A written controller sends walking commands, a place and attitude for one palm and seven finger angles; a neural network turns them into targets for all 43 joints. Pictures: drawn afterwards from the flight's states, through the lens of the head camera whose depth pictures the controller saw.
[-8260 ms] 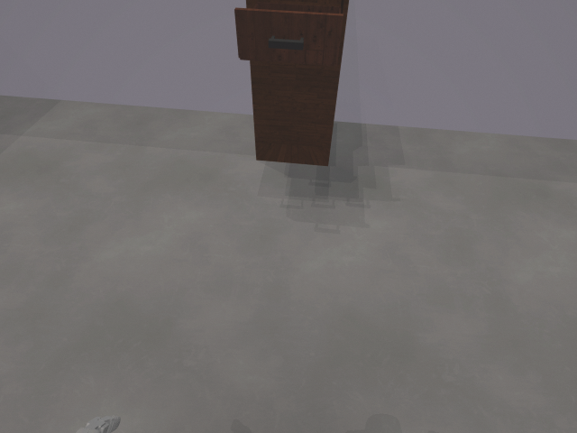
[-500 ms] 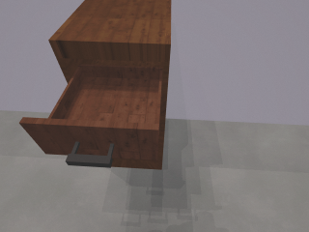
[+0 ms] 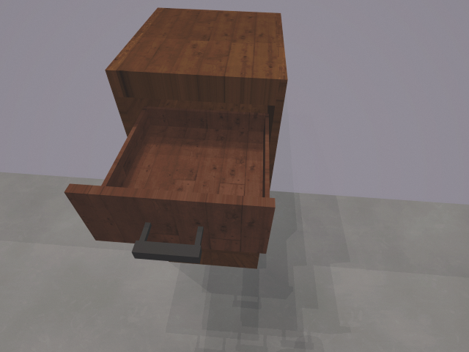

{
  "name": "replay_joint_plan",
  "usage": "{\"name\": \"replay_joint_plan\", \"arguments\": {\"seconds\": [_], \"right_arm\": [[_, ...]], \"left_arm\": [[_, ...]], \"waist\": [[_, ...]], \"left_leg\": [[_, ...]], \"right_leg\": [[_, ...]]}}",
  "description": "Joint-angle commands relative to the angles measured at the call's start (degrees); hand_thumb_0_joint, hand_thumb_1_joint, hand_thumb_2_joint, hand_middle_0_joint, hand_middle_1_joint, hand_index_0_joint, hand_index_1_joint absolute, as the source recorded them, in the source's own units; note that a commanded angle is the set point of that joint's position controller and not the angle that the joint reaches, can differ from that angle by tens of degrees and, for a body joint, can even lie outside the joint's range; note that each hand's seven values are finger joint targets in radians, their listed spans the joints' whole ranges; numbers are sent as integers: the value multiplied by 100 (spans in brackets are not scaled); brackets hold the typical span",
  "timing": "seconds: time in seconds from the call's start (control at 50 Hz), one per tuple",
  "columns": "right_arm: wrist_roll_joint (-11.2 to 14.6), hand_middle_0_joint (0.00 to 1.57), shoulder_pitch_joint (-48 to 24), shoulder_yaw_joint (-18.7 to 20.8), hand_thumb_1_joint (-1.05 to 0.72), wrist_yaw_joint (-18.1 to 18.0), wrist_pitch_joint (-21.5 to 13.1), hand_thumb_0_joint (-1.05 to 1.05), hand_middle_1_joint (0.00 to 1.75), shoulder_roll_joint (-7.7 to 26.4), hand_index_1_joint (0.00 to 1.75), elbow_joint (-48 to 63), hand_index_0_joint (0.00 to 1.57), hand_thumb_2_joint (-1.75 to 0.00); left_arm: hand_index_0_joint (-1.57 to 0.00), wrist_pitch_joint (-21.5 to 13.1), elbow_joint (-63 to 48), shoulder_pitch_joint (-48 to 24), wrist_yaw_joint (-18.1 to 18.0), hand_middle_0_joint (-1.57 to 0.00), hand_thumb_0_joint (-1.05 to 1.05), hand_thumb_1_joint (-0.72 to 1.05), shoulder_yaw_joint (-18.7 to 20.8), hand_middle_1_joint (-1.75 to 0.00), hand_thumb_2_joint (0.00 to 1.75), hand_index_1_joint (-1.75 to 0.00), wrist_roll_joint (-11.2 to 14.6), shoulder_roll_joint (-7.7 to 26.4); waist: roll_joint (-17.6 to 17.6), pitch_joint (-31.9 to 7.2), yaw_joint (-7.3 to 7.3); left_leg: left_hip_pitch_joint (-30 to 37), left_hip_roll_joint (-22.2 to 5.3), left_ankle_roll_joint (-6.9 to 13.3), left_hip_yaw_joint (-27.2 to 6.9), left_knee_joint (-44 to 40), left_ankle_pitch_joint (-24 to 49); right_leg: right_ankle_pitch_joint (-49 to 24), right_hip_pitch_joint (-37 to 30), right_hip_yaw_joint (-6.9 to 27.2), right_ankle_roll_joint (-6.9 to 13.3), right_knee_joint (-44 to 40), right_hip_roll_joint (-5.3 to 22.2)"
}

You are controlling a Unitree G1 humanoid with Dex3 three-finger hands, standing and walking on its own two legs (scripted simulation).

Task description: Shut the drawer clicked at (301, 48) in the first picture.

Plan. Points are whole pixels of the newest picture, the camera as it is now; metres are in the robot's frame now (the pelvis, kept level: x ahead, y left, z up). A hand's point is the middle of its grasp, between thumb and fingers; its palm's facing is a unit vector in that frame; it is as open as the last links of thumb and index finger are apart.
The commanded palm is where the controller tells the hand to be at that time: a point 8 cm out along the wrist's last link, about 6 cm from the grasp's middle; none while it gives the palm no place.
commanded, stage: come to a stop and stand still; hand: left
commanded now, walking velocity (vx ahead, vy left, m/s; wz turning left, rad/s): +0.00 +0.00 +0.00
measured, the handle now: (170, 240) +0.30 +0.14 +0.02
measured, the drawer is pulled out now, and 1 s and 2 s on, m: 0.30 0.30 0.30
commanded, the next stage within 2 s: look again from close up in 0.74 s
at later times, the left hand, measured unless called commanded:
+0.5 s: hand out of the picture +0.03 +0.16 -0.17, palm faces +0.02 -0.98 -0.18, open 7.3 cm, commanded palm none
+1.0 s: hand out of the picture +0.02 +0.14 -0.17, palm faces +0.02 -0.98 -0.18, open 7.4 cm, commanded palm none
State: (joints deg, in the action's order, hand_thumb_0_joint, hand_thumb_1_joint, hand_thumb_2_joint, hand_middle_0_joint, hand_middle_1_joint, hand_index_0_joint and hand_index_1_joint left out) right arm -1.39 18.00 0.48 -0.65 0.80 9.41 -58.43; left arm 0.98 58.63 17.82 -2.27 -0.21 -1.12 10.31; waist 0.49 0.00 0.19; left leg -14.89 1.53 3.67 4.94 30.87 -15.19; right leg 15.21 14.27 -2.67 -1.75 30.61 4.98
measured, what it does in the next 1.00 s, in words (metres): stands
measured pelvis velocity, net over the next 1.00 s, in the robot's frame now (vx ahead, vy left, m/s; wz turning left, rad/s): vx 0.03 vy -0.02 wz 0.00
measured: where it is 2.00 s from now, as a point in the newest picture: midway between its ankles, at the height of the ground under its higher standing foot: outside the picture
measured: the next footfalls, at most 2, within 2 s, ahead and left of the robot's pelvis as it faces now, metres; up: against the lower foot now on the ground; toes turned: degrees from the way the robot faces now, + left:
none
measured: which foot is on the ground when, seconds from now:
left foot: down 0.00-1.00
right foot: down 0.00-1.00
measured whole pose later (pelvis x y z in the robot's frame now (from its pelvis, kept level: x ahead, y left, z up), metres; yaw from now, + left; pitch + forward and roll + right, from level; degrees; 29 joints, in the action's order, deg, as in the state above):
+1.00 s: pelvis +0.03 -0.02 +0.01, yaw +0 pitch -2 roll +0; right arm -0.5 16.0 -0.3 -1.1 -0.6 8.3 -64.9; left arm -0.2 62.6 17.6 -2.3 -0.6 -0.7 8.2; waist -0.3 1.7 -0.2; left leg -8.7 0.3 1.5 4.3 24.1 -13.8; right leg 14.5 8.6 -3.3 -1.6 25.0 3.4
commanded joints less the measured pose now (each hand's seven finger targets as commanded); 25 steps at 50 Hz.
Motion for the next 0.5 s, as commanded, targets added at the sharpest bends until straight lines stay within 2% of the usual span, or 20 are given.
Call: {"name": "replay_joint_plan", "arguments": {"seconds": [0.0,0.1,0.18,0.24,0.3,0.44,0.48], "right_arm": [[53,20,38,118,-90,5,-207,0,30,687,30,329,20,-90],[73,20,33,101,-90,-9,-251,0,30,690,30,223,20,-90],[86,20,3,95,-90,-27,-260,0,30,713,30,163,20,-90],[93,20,-47,96,-90,-31,-255,0,30,703,30,107,20,-90],[100,20,-85,78,-90,-27,-245,0,30,670,30,55,20,-90],[105,20,-91,70,-90,-40,-255,0,30,664,30,-69,20,-90],[105,20,-80,63,-90,-40,-251,0,30,638,30,-105,20,-90]], "left_arm": [[-20,-165,-232,273,-28,-20,0,90,59,-30,90,-30,-3,394],[-20,-195,-171,314,-33,-20,0,90,53,-30,90,-30,12,429],[-20,-179,-107,292,-37,-20,0,90,63,-30,90,-30,13,444],[-20,-175,-57,287,-36,-20,0,90,61,-30,90,-30,14,465],[-20,-175,-13,288,-36,-20,0,90,58,-30,90,-30,10,449],[-20,-179,68,295,-39,-20,0,90,67,-30,90,-30,19,451],[-20,-185,92,287,-44,-20,0,90,69,-30,90,-30,19,440]], "waist": [[40,446,-58],[7,149,-47],[70,131,-33],[69,208,-31],[8,349,-28],[50,281,-38],[-41,299,-32]], "left_leg": [[-426,-832,-60,-1186,-1443,-430],[113,-791,-64,-1017,-1215,565],[288,-801,-93,-953,-1161,1007],[339,-775,-104,-861,-1102,1119],[259,-733,-114,-832,-1136,858],[437,-737,-128,-759,-1087,1174],[436,-725,-130,-763,-1087,1145]], "right_leg": [[-133,-96,163,300,-411,53],[-478,-196,202,254,-550,144],[-580,-238,163,209,-589,164],[-687,-238,178,198,-649,192],[-642,-233,211,189,-745,214],[-828,-314,214,180,-764,224],[-840,-331,237,186,-793,226]]}}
